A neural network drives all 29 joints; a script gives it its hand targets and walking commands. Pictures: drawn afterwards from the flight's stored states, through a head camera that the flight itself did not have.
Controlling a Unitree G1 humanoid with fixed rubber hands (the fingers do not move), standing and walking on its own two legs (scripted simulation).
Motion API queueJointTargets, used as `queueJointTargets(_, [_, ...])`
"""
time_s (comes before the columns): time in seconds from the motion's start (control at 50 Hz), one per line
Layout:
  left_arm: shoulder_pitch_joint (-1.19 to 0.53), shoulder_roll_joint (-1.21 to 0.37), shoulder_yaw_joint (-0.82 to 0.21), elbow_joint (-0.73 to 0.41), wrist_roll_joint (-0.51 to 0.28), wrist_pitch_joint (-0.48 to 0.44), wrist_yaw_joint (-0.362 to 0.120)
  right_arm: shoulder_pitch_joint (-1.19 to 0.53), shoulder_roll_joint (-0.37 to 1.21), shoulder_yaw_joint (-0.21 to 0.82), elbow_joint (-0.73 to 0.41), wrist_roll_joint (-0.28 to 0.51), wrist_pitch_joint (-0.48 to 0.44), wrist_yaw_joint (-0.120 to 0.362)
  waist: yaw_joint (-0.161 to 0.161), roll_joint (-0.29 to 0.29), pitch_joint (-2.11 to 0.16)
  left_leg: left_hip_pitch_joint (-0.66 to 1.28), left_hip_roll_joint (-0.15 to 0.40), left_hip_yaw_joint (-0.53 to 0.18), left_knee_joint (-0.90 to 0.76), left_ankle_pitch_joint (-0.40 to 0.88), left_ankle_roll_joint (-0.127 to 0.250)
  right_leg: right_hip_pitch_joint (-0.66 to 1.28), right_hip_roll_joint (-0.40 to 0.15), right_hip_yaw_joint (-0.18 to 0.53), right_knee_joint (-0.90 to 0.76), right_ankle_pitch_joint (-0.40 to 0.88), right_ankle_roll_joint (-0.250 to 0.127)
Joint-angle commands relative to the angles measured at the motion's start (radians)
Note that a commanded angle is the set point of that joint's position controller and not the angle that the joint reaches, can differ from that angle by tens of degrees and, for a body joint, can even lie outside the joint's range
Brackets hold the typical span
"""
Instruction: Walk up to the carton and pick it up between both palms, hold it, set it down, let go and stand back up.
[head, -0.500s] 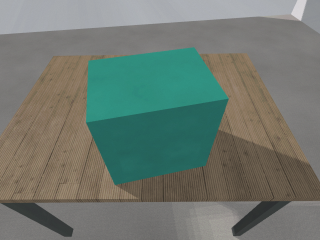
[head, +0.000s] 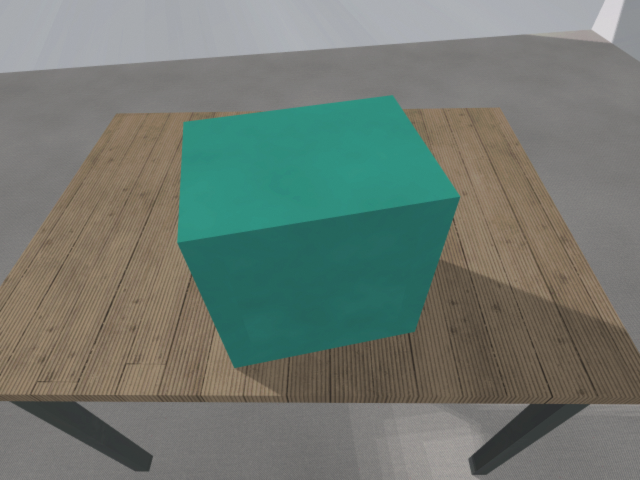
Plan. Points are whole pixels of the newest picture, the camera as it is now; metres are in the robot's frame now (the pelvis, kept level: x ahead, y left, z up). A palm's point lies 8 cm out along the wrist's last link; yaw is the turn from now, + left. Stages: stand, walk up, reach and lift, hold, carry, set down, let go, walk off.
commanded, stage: stand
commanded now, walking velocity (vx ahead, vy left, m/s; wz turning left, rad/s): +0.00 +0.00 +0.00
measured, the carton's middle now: (310, 237) +0.44 +0.05 +0.06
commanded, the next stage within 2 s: none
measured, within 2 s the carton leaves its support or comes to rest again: neither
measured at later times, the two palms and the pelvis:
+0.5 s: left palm out of the picture +0.09 +0.30 -0.12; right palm out of the picture +0.07 -0.30 -0.12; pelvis +0.01 +0.00 +0.00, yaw +0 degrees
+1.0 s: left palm out of the picture +0.07 +0.30 -0.12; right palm out of the picture +0.07 -0.30 -0.12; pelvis +0.00 +0.00 +0.00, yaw +0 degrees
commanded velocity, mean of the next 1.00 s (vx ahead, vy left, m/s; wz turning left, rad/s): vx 0.00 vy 0.00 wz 0.00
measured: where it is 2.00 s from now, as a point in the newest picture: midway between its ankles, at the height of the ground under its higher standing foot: outside the picture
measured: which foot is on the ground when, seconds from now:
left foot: down 0.00-1.00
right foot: down 0.00-1.00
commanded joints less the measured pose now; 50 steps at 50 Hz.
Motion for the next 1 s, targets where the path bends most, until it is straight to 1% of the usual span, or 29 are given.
queueJointTargets(0.0, [-0.023,0.205,0.033,-0.049,-0.001,-0.017,0.01,-0.03,-0.23,-0.044,-0.055,0.004,-0.021,-0.004,-0.004,-0.016,-0.083,0.05,0.12,-0.091,-0.033,0.097,0.033,-0.029,-0.105,0.072,-0.047,0.13,-0.05])
queueJointTargets(0.06, [-0.034,0.19,0.024,-0.053,-0.001,-0.02,0.013,-0.03,-0.219,-0.037,-0.049,0.002,-0.014,-0.008,-0.009,0.028,-0.082,0.056,0.126,-0.095,-0.038,0.054,0.035,-0.058,-0.103,0.079,-0.056,0.091,-0.046])
queueJointTargets(0.12, [-0.04,0.207,0.027,-0.048,0.0,-0.02,0.014,-0.01,-0.2,-0.031,-0.054,0.011,-0.014,-0.008,-0.023,-0.01,-0.096,0.063,0.123,-0.092,-0.038,0.113,0.031,-0.023,-0.11,0.081,-0.036,0.158,-0.055])
queueJointTargets(0.16, [-0.043,0.208,0.028,-0.061,-0.003,-0.021,0.013,-0.042,-0.242,-0.045,-0.038,0.005,-0.014,-0.014,0.006,-0.032,-0.132,0.092,0.132,-0.098,-0.013,0.166,0.035,-0.019,-0.108,0.073,-0.036,0.166,-0.049])
queueJointTargets(0.18, [-0.068,0.231,0.029,-0.052,-0.009,-0.016,0.016,-0.049,-0.182,-0.021,-0.049,0.006,-0.01,-0.018,-0.025,-0.021,-0.087,0.076,0.134,-0.1,-0.021,0.205,0.036,-0.046,-0.105,0.074,-0.041,0.149,-0.044])
queueJointTargets(0.22, [-0.052,0.228,0.041,-0.06,-0.001,-0.025,0.011,-0.018,-0.207,-0.032,-0.047,0.005,-0.019,-0.012,-0.005,-0.002,-0.106,0.05,0.122,-0.082,-0.009,0.225,0.028,0.01,-0.11,0.075,-0.023,0.252,-0.054])
queueJointTargets(0.24, [-0.024,0.234,0.038,-0.041,-0.002,-0.018,0.015,-0.017,-0.207,-0.024,-0.036,0.006,-0.016,-0.014,-0.014,0.019,-0.122,0.086,0.127,-0.08,-0.01,0.237,0.029,-0.005,-0.109,0.082,-0.018,0.24,-0.048])
queueJointTargets(0.26, [-0.044,0.19,0.031,-0.059,0.001,-0.016,0.012,-0.028,-0.217,-0.031,-0.049,0.004,-0.015,-0.019,-0.01,-0.02,-0.08,0.039,0.123,-0.087,-0.009,0.228,0.027,0.006,-0.107,0.064,-0.037,0.253,-0.039])
queueJointTargets(0.3, [-0.045,0.218,0.037,-0.052,0.0,-0.019,0.022,-0.013,-0.217,-0.031,-0.046,-0.003,-0.015,-0.013,-0.003,0.03,-0.05,0.03,0.117,-0.088,-0.017,0.187,0.017,-0.027,-0.11,0.065,-0.041,0.19,-0.046])
queueJointTargets(0.34, [-0.054,0.198,0.03,-0.051,0.001,-0.015,0.013,-0.048,-0.231,-0.035,-0.043,-0.005,-0.012,-0.022,0.004,-0.034,-0.07,0.018,0.13,-0.101,-0.016,0.153,0.027,-0.009,-0.105,0.057,-0.046,0.133,-0.038])
queueJointTargets(0.4, [-0.016,0.219,0.034,-0.045,0.006,-0.015,0.015,-0.039,-0.207,-0.025,-0.043,0.004,-0.008,-0.008,-0.001,0.06,-0.079,0.049,0.117,-0.083,-0.028,0.122,0.017,-0.011,-0.108,0.079,-0.052,0.165,-0.046])
queueJointTargets(0.42, [-0.013,0.218,0.031,-0.043,-0.009,-0.017,0.014,-0.026,-0.227,-0.035,-0.049,0.0,-0.017,-0.013,0.011,0.045,-0.06,0.052,0.126,-0.088,-0.029,0.137,0.027,-0.01,-0.119,0.091,-0.053,0.166,-0.052])
queueJointTargets(0.44, [-0.071,0.219,0.032,-0.059,0.002,-0.017,0.021,-0.026,-0.202,-0.039,-0.054,0.006,-0.017,-0.016,-0.023,-0.012,-0.089,0.064,0.127,-0.086,-0.03,0.152,0.022,-0.018,-0.12,0.086,-0.043,0.168,-0.058])
queueJointTargets(0.5, [-0.015,0.198,0.033,-0.063,0.003,-0.019,0.014,-0.04,-0.183,-0.03,-0.054,0.001,-0.02,-0.017,0.021,-0.004,-0.097,0.038,0.128,-0.102,-0.017,0.203,0.028,0.026,-0.117,0.066,-0.048,0.207,-0.049])
queueJointTargets(0.52, [-0.058,0.225,0.037,-0.065,-0.003,-0.015,0.018,-0.046,-0.208,-0.039,-0.045,0.007,-0.017,-0.015,0.0,-0.045,-0.099,0.055,0.131,-0.089,-0.022,0.214,0.028,-0.002,-0.119,0.058,-0.041,0.232,-0.043])
queueJointTargets(0.58, [-0.054,0.231,0.047,-0.069,-0.011,-0.018,0.017,-0.03,-0.229,-0.043,-0.038,-0.001,-0.019,-0.017,0.01,-0.002,-0.12,0.076,0.131,-0.08,-0.012,0.247,0.036,0.012,-0.116,0.064,-0.027,0.242,-0.055])
queueJointTargets(0.62, [-0.036,0.222,0.04,-0.059,0.002,-0.017,0.024,-0.015,-0.204,-0.042,-0.049,0.004,-0.02,-0.008,-0.024,-0.018,-0.115,0.084,0.128,-0.083,-0.015,0.217,0.027,-0.001,-0.117,0.066,-0.018,0.283,-0.048])
queueJointTargets(0.7, [-0.042,0.195,0.042,-0.067,-0.002,-0.015,0.013,-0.034,-0.22,-0.042,-0.058,-0.004,-0.022,-0.009,-0.009,0.032,-0.091,0.044,0.131,-0.083,-0.03,0.173,0.029,-0.001,-0.115,0.06,-0.043,0.178,-0.055])
queueJointTargets(0.72, [-0.055,0.219,0.033,-0.061,0.002,-0.015,0.016,-0.052,-0.195,-0.038,-0.053,-0.004,-0.016,-0.012,-0.004,-0.016,-0.086,0.053,0.129,-0.091,-0.035,0.179,0.03,-0.002,-0.104,0.059,-0.048,0.159,-0.043])
queueJointTargets(0.76, [-0.037,0.2,0.04,-0.058,0.002,-0.018,0.014,-0.02,-0.219,-0.042,-0.038,-0.005,-0.017,-0.015,-0.002,-0.003,-0.068,0.053,0.126,-0.106,-0.05,0.168,0.032,-0.007,-0.118,0.052,-0.037,0.143,-0.047])
queueJointTargets(0.78, [-0.056,0.205,0.038,-0.05,0.002,-0.019,0.009,-0.034,-0.215,-0.044,-0.051,-0.004,-0.019,-0.022,0.001,-0.059,-0.11,0.078,0.131,-0.094,-0.04,0.191,0.032,-0.015,-0.107,0.051,-0.036,0.146,-0.047])
queueJointTargets(0.8, [-0.032,0.206,0.04,-0.068,0.0,-0.022,0.008,-0.03,-0.22,-0.039,-0.047,0.001,-0.012,-0.024,0.013,0.024,-0.084,0.094,0.125,-0.083,-0.03,0.198,0.034,-0.046,-0.105,0.071,-0.045,0.156,-0.046])
queueJointTargets(0.82, [-0.036,0.195,0.033,-0.064,-0.003,-0.014,0.013,-0.033,-0.2,-0.032,-0.055,0.005,-0.02,-0.019,0.0,0.024,-0.073,0.058,0.125,-0.083,-0.021,0.198,0.029,-0.023,-0.099,0.064,-0.053,0.167,-0.049])
queueJointTargets(0.84, [-0.041,0.17,0.023,-0.066,0.004,-0.013,0.007,-0.032,-0.22,-0.041,-0.05,0.005,-0.022,-0.02,0.006,-0.027,-0.088,0.02,0.121,-0.094,-0.033,0.137,0.024,0.019,-0.115,0.055,-0.046,0.179,-0.048])
queueJointTargets(0.86, [-0.072,0.192,0.032,-0.071,0.006,-0.018,0.007,-0.009,-0.202,-0.035,-0.043,0.002,-0.019,-0.024,-0.009,0.011,-0.068,0.019,0.116,-0.075,-0.039,0.129,0.022,-0.004,-0.114,0.067,-0.041,0.17,-0.051])
queueJointTargets(0.88, [-0.043,0.223,0.037,-0.058,0.005,-0.019,0.013,-0.001,-0.192,-0.027,-0.042,-0.003,-0.015,-0.018,-0.016,0.002,-0.065,0.069,0.124,-0.09,-0.037,0.139,0.032,-0.038,-0.106,0.073,-0.034,0.161,-0.045])
queueJointTargets(0.92, [-0.054,0.203,0.031,-0.057,0.002,-0.013,0.015,-0.044,-0.213,-0.041,-0.071,0.008,-0.014,-0.015,-0.007,-0.026,-0.078,0.059,0.124,-0.102,-0.04,0.142,0.031,-0.043,-0.104,0.053,-0.038,0.127,-0.046])
queueJointTargets(0.94, [-0.046,0.204,0.029,-0.058,0.007,-0.015,0.018,-0.045,-0.202,-0.035,-0.07,0.004,-0.017,-0.01,-0.012,0.009,-0.057,0.041,0.123,-0.101,-0.039,0.136,0.026,-0.031,-0.111,0.054,-0.042,0.133,-0.051])
queueJointTargets(0.98, [-0.051,0.21,0.042,-0.067,0.007,-0.013,0.018,-0.037,-0.227,-0.047,-0.05,0.0,-0.021,-0.015,0.005,-0.004,-0.044,0.014,0.115,-0.093,-0.05,0.119,0.023,-0.026,-0.108,0.06,-0.043,0.143,-0.05])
